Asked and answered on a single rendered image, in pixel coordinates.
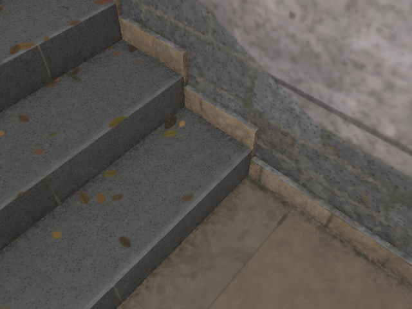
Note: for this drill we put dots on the stairs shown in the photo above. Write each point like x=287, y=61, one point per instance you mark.
x=103, y=170

